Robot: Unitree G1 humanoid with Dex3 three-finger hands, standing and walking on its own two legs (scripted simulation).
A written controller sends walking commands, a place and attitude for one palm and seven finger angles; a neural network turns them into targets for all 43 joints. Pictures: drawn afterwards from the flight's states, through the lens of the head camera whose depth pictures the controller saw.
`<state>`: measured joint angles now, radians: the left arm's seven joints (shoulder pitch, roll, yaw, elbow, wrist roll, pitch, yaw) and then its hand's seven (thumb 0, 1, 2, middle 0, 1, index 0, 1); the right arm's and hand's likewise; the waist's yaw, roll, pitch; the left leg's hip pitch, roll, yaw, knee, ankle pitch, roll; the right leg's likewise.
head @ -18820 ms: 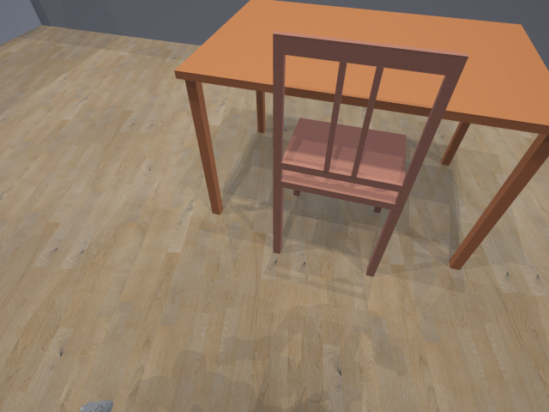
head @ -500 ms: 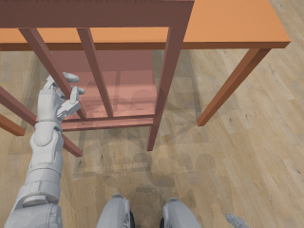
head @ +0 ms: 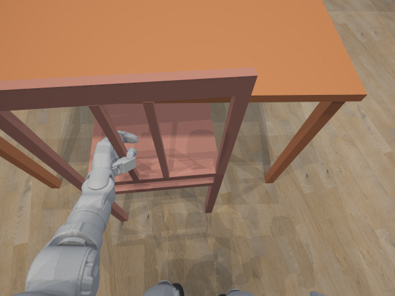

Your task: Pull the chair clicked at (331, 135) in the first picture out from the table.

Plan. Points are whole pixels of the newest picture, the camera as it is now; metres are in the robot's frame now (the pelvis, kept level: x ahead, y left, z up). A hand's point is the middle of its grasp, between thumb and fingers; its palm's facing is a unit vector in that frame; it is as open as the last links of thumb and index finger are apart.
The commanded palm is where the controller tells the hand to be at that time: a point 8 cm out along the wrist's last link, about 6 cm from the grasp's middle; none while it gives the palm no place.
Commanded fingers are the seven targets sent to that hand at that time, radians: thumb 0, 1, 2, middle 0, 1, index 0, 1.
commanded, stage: step backward, pulling the chair out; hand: left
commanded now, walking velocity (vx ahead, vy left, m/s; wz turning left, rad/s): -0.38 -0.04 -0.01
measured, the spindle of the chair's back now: (121, 149) +0.43 +0.17 -0.05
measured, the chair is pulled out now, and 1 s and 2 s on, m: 0.02 0.17 0.25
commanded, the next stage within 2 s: none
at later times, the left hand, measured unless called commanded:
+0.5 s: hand (142, 190) +0.33 +0.12 -0.05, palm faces +0.01 -0.99 -0.16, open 4.9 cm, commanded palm +0.31 +0.17 -0.05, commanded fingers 0.00 0.90 0.90 -0.50 -1.45 -0.50 -1.45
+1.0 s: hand (144, 224) +0.26 +0.11 -0.05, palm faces -0.02 -0.98 -0.18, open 5.0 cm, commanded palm +0.26 +0.16 -0.05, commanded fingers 0.00 0.90 0.90 -0.50 -1.45 -0.50 -1.45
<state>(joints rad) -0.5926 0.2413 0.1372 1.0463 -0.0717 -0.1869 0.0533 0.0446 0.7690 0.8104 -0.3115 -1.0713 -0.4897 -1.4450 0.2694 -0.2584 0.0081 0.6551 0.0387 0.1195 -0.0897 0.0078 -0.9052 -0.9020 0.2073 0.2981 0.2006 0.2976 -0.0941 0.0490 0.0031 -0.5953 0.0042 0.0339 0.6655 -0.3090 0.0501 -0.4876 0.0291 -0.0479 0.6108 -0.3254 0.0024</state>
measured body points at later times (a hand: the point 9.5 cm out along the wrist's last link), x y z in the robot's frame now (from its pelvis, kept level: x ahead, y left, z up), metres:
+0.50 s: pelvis -0.06 -0.01 +0.01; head +0.05 -0.03 +0.44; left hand +0.33 +0.17 -0.04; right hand +0.01 -0.27 -0.13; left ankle +0.00 +0.08 -0.72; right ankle -0.05 -0.12 -0.72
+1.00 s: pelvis -0.12 -0.01 +0.00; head -0.03 -0.02 +0.44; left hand +0.26 +0.16 -0.04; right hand -0.02 -0.28 -0.12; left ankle -0.01 +0.08 -0.72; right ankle -0.06 -0.12 -0.72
